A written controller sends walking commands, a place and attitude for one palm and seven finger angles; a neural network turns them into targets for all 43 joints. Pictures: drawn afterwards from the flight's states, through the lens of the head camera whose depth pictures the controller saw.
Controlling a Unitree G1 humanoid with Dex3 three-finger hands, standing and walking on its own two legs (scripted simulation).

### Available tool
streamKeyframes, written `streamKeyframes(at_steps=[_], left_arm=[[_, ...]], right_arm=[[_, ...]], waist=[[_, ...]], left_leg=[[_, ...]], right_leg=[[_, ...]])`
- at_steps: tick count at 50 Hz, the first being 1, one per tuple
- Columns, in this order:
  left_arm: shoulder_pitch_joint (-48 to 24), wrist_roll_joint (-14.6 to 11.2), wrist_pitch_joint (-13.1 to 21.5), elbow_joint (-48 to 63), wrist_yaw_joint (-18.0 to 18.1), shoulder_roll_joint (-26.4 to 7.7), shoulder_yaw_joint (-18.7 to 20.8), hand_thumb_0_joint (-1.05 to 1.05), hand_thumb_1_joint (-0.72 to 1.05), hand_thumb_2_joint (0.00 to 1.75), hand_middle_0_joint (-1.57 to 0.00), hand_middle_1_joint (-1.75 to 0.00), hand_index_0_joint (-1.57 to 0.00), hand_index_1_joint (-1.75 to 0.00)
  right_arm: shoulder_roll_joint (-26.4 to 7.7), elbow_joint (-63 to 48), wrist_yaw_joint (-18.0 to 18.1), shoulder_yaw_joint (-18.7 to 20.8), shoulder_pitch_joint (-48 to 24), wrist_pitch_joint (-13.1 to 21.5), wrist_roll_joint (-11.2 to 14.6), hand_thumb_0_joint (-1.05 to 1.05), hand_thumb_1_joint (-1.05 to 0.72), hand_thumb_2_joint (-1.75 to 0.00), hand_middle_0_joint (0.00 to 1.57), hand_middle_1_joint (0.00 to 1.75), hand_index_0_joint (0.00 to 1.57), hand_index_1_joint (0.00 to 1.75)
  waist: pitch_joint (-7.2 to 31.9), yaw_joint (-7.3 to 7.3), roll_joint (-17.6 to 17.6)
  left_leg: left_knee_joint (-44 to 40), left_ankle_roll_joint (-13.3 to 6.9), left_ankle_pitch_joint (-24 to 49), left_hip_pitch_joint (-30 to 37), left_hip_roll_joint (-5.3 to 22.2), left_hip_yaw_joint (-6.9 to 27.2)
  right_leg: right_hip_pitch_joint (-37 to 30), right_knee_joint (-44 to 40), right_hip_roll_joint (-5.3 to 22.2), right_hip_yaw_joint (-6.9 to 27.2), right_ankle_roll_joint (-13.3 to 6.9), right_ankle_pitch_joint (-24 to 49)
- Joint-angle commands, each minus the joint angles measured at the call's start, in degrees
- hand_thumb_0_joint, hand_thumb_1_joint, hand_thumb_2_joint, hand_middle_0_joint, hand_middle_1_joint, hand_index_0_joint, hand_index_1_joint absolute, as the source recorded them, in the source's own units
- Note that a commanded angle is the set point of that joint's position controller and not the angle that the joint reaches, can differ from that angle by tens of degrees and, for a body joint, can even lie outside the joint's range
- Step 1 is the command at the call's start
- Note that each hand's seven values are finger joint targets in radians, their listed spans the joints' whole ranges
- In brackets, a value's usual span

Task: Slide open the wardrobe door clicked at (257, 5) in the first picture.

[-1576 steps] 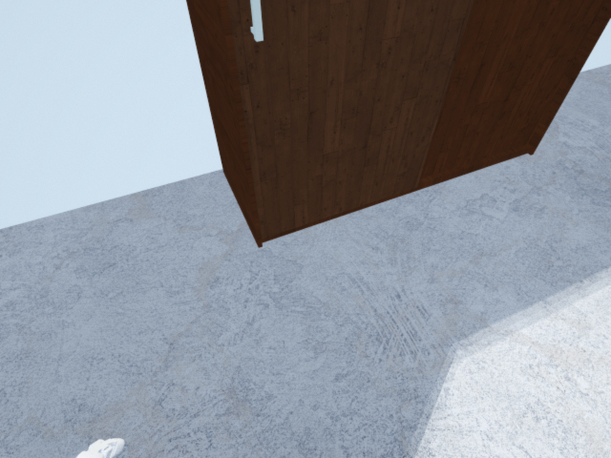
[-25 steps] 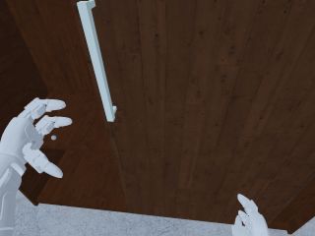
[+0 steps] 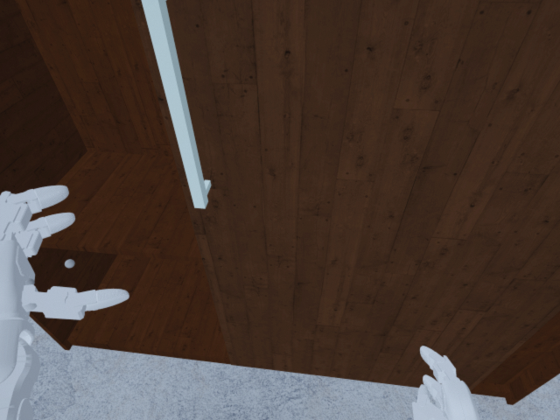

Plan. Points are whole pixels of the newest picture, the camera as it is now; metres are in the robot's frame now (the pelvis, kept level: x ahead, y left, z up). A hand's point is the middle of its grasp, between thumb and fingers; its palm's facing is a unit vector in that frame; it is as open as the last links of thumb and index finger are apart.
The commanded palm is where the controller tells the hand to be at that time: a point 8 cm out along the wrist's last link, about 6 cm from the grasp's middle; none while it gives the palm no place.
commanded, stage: draw the hand back to the body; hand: left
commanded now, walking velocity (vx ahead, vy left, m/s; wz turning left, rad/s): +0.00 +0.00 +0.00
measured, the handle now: (186, 115) +0.43 +0.20 +0.25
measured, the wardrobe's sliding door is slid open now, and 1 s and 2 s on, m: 0.62 0.62 0.62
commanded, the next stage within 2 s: step back with the hand held close in 0.86 s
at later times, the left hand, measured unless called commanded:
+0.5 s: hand (79, 265) +0.22 +0.28 +0.16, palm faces +0.45 -0.82 -0.36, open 8.6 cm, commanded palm +0.17 +0.31 +0.17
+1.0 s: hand (84, 268) +0.22 +0.27 +0.16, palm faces +0.46 -0.81 -0.36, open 7.4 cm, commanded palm +0.17 +0.30 +0.18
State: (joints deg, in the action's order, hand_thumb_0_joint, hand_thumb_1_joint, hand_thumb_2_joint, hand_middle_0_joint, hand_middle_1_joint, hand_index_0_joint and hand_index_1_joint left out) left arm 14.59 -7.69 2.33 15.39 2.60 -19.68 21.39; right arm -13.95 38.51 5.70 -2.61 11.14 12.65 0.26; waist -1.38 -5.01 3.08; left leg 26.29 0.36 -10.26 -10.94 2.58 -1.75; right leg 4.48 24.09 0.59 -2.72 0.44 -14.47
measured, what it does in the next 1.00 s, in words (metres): stands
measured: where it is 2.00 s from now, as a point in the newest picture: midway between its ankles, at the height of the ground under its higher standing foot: outside the picture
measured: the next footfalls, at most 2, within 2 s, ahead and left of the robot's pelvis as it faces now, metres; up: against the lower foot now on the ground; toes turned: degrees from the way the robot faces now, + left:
none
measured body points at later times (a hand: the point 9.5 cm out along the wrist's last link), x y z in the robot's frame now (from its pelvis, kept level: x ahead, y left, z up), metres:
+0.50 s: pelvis +0.03 +0.01 +0.00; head +0.00 +0.00 +0.45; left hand +0.19 +0.32 +0.18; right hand +0.22 -0.21 -0.07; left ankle +0.05 +0.12 -0.74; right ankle -0.01 -0.12 -0.74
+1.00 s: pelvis +0.03 +0.00 +0.00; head +0.00 -0.02 +0.45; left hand +0.19 +0.31 +0.18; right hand +0.22 -0.22 -0.08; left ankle +0.05 +0.12 -0.74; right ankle -0.01 -0.12 -0.74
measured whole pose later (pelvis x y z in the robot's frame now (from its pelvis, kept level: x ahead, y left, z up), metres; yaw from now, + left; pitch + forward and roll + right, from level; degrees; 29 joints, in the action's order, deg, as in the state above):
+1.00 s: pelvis +0.03 +0.00 +0.00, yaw -1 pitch -5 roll +0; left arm 24.5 -4.3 3.6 20.4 5.2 -18.9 19.3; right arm -13.0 37.7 5.0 -1.0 11.1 7.0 -1.2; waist -1.2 -5.1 3.0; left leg 22.4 0.3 -11.1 -5.9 2.2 -3.1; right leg -0.5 19.3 1.0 -1.6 0.8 -14.4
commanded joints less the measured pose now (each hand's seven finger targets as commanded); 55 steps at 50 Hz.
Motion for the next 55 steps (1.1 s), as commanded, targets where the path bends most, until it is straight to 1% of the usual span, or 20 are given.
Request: streamKeyframes(at_steps=[1, 4, 8, 10, 16, 19, 24, 25, 29, 31, 34, 35, 41, 43, 48, 49, 50, 51, 52, 55], left_arm=[[-9.61, 1.94, 6.49, 12.9, 3.4, -12.12, 4.03, 0.0, 0.07, 0.5, -0.23, -0.79, -0.23, -0.79], [-7.38, 2.51, 7.24, 13.01, 3.95, -12.91, 5.12, 0.0, 0.17, 0.55, -0.22, -0.73, -0.22, -0.73], [-5.0, 2.98, 7.52, 14.11, 4.02, -11.56, 4.31, 0.0, 0.32, 0.62, -0.22, -0.64, -0.22, -0.64], [-2.07, 3.02, 7.32, 13.31, 3.85, -10.61, 3.91, 0.0, 0.39, 0.65, -0.22, -0.6, -0.22, -0.6], [1.32, 3.29, 7.02, 16.56, 3.67, -10.69, 4.31, 0.0, 0.61, 0.76, -0.21, -0.47, -0.21, -0.47], [4.14, 3.17, 6.46, 15.7, 3.64, -11.59, 5.71, 0.0, 0.72, 0.81, -0.21, -0.41, -0.21, -0.41], [5.03, 3.25, 5.98, 17.31, 3.45, -10.88, 5.13, 0.0, 0.9, 0.9, -0.2, -0.3, -0.2, -0.3], [4.18, 3.32, 5.89, 18.18, 3.42, -10.02, 4.07, 0.0, 0.9, 0.9, -0.2, -0.3, -0.2, -0.3], [2.76, 3.6, 5.44, 18.65, 3.77, -11.03, 4.51, 0.0, 0.9, 0.9, -0.2, -0.3, -0.2, -0.3], [1.91, 3.58, 5.38, 18.84, 3.86, -10.47, 4.01, 0.0, 0.9, 0.9, -0.2, -0.3, -0.2, -0.3], [3.61, 3.54, 5.12, 17.08, 3.83, -11.11, 5.03, 0.0, 0.9, 0.9, -0.2, -0.3, -0.2, -0.3], [3.56, 3.51, 5.18, 17.67, 3.68, -9.89, 4.0, 0.0, 0.9, 0.9, -0.2, -0.3, -0.2, -0.3], [3.49, 3.05, 5.05, 16.54, 3.36, -10.7, 4.83, 0.0, 0.9, 0.9, -0.2, -0.3, -0.2, -0.3], [2.88, 3.26, 5.38, 17.5, 3.37, -10.71, 4.74, 0.0, 0.9, 0.9, -0.2, -0.3, -0.2, -0.3], [3.54, 3.25, 5.71, 17.34, 3.54, -11.13, 5.17, 0.0, 0.9, 0.9, -0.2, -0.3, -0.2, -0.3], [1.29, 3.44, 5.96, 19.41, 3.57, -12.05, 5.28, 0.0, 0.9, 0.9, -0.2, -0.3, -0.2, -0.3], [-5.6, 3.99, 8.39, 24.45, 4.24, -19.15, 11.68, 0.0, 0.9, 0.9, -0.2, -0.3, -0.2, -0.3], [0.77, 3.97, 8.46, 18.54, 3.74, -14.09, 8.02, 0.0, 0.9, 0.9, -0.2, -0.3, -0.2, -0.3], [4.83, 4.25, 8.28, 16.92, 3.51, -12.23, 6.76, 0.0, 0.9, 0.9, -0.2, -0.3, -0.2, -0.3], [10.16, 4.18, 8.99, 18.33, 3.42, -11.3, 6.48, 0.0, 0.9, 0.9, -0.2, -0.3, -0.2, -0.3]], right_arm=[[-6.36, -8.18, 0.53, 3.11, -8.61, 1.95, -0.74, 0.0, -0.9, -0.9, 0.2, 0.3, 0.2, 0.3], [-6.47, -7.84, 0.6, 3.51, -9.07, 1.37, -0.99, 0.0, -0.9, -0.9, 0.2, 0.3, 0.2, 0.3], [-6.01, -8.18, 0.11, 3.45, -8.69, 0.42, -1.17, 0.0, -0.9, -0.9, 0.2, 0.3, 0.2, 0.3], [-5.95, -8.35, -0.09, 3.5, -8.76, 0.17, -1.19, 0.0, -0.9, -0.9, 0.2, 0.3, 0.2, 0.3], [-5.83, -9.43, -0.72, 3.75, -8.32, -0.89, -1.33, 0.0, -0.9, -0.9, 0.2, 0.3, 0.2, 0.3], [-5.9, -9.82, -0.71, 3.95, -8.31, -1.51, -1.37, 0.0, -0.9, -0.9, 0.2, 0.3, 0.2, 0.3], [-5.72, -10.27, -0.72, 3.91, -8.08, -2.23, -1.45, 0.0, -0.9, -0.9, 0.2, 0.3, 0.2, 0.3], [-5.48, -10.3, -0.75, 3.81, -8.01, -2.31, -1.34, 0.0, -0.9, -0.9, 0.2, 0.3, 0.2, 0.3], [-5.76, -10.19, -0.58, 3.85, -7.97, -2.25, -1.5, 0.0, -0.9, -0.9, 0.2, 0.3, 0.2, 0.3], [-5.48, -10.16, -0.51, 3.68, -7.9, -2.26, -1.53, 0.0, -0.9, -0.9, 0.2, 0.3, 0.2, 0.3], [-5.61, -10.14, -0.44, 3.8, -8.16, -2.31, -1.61, 0.0, -0.9, -0.9, 0.2, 0.3, 0.2, 0.3], [-5.3, -10.27, -0.56, 3.66, -8.02, -2.39, -1.53, 0.0, -0.9, -0.9, 0.2, 0.3, 0.2, 0.3], [-5.25, -10.49, -0.39, 3.77, -8.6, -2.99, -1.52, 0.0, -0.9, -0.9, 0.2, 0.3, 0.2, 0.3], [-5.18, -10.35, -0.4, 3.77, -8.59, -2.92, -1.56, 0.0, -0.9, -0.9, 0.2, 0.3, 0.2, 0.3], [-5.13, -10.18, -0.3, 3.83, -8.43, -2.46, -1.69, 0.0, -0.9, -0.9, 0.2, 0.3, 0.2, 0.3], [-5.41, -10.23, -0.24, 3.93, -9.02, -2.13, -1.59, 0.0, -0.9, -0.9, 0.2, 0.3, 0.2, 0.3], [-6.16, -12.36, -0.59, 3.47, -9.84, -3.72, -1.06, 0.0, -0.9, -0.9, 0.2, 0.3, 0.2, 0.3], [-5.16, -10.64, -0.59, 3.36, -9.51, -4.91, -1.44, 0.0, -0.9, -0.9, 0.2, 0.3, 0.2, 0.3], [-5.27, -11.47, -0.83, 3.75, -8.77, -5.74, -1.43, 0.0, -0.9, -0.9, 0.2, 0.3, 0.2, 0.3], [-5.64, -13.45, -0.83, 4.58, -7.7, -7.38, -1.08, 0.0, -0.9, -0.9, 0.2, 0.3, 0.2, 0.3]], waist=[[4.94, 0.94, 0.73], [4.6, 0.52, -1.87], [5.12, 0.3, 1.86], [4.16, 0.23, -0.02], [4.66, 0.02, 1.49], [3.56, -0.19, -1.38], [3.92, 0.04, -0.05], [4.16, 0.44, 1.77], [4.71, 0.35, 0.59], [4.27, 0.51, 1.91], [4.13, 0.05, -0.81], [4.42, 0.32, 0.88], [3.37, 0.13, -2.1], [4.21, 0.15, 1.37], [4.27, 0.06, -0.65], [4.9, 0.06, -0.03], [0.24, 2.58, -1.0], [0.33, 3.09, -4.26], [2.14, 2.9, -5.2], [7.66, 3.05, -1.65]], left_leg=[[-5.58, -2.31, -0.96, 8.83, -1.49, 0.36], [-6.08, -2.43, 0.52, 9.44, -1.44, 0.34], [-6.75, -1.99, 3.35, 9.89, -1.49, 0.66], [-7.01, -1.94, 4.52, 9.68, -1.13, 0.66], [-6.88, -1.55, 7.91, 10.07, -1.04, 0.46], [-6.76, -1.65, 8.01, 9.72, -0.94, 0.07], [-6.14, -1.7, 9.26, 10.15, -1.17, -0.36], [-5.96, -1.71, 9.78, 10.45, -1.18, -0.62], [-5.8, -1.72, 10.23, 11.04, -1.28, -0.44], [-5.81, -1.69, 10.28, 10.88, -1.42, -0.41], [-5.81, -1.86, 10.26, 10.66, -1.46, -0.53], [-5.76, -1.82, 10.86, 10.78, -1.48, -0.57], [-5.91, -2.13, 8.81, 10.1, -1.6, -0.83], [-5.77, -2.03, 8.78, 10.71, -1.81, -1.05], [-5.84, -2.09, 9.17, 10.84, -1.88, -0.88], [-5.57, -2.19, 9.54, 11.48, -1.94, -1.13], [-2.38, -2.79, 6.96, 7.22, -1.21, -1.0], [-0.96, -2.76, 7.68, 6.34, -1.31, -0.37], [-0.19, -2.66, 9.09, 6.32, -1.14, -0.84], [0.05, -2.69, 16.8, 7.89, -0.22, -1.27]], right_leg=[[6.09, -7.43, -0.03, 1.16, -0.59, 1.35], [5.17, -8.07, -0.34, 0.88, -0.59, 2.56], [3.25, -6.91, -0.35, 0.7, -0.95, 5.49], [2.95, -6.77, -0.52, 0.42, -0.88, 6.46], [1.95, -6.35, -0.78, 0.47, -1.05, 9.42], [2.36, -7.25, -1.05, 0.23, -0.88, 9.71], [2.19, -7.39, -0.97, 0.4, -0.87, 11.25], [2.07, -7.1, -0.77, 0.56, -0.87, 11.76], [2.25, -7.38, -1.06, 0.3, -0.78, 11.96], [2.32, -7.18, -0.91, 0.32, -0.82, 12.04], [2.1, -7.56, -1.03, 0.2, -0.74, 12.42], [1.65, -7.04, -0.83, 0.28, -0.81, 12.99], [2.2, -8.22, -0.81, 0.45, -0.42, 11.74], [2.07, -8.2, -0.71, 0.68, -0.56, 11.53], [1.96, -8.22, -0.84, 0.35, -0.46, 12.09], [1.9, -8.63, -0.85, 0.67, -0.42, 12.74], [9.05, -11.12, 1.89, 4.2, -0.05, 16.9], [9.51, -10.31, 3.08, 3.6, -0.09, 19.34], [9.39, -9.33, 3.48, 3.49, 0.04, 21.18], [8.06, -5.75, 3.24, 2.51, 0.57, 24.51]])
